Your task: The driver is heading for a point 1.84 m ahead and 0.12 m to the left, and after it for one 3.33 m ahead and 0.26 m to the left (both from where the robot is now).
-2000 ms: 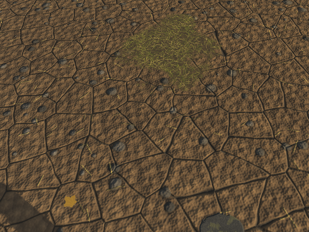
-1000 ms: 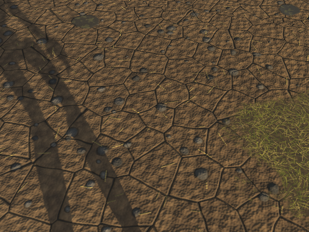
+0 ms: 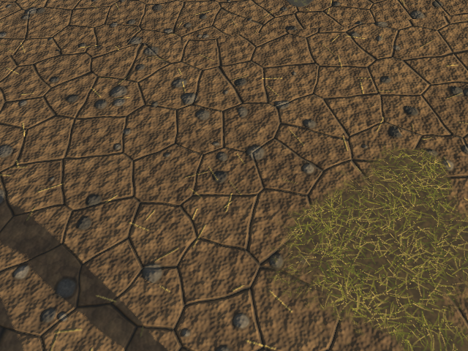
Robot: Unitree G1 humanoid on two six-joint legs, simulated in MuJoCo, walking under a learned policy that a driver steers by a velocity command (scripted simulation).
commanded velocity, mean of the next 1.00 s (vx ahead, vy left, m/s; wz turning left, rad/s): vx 0.04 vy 0.00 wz -0.20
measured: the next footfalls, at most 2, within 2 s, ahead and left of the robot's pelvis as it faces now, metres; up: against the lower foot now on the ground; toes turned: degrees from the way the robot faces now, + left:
left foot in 0.36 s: +0.16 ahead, +0.16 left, +0.00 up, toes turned -11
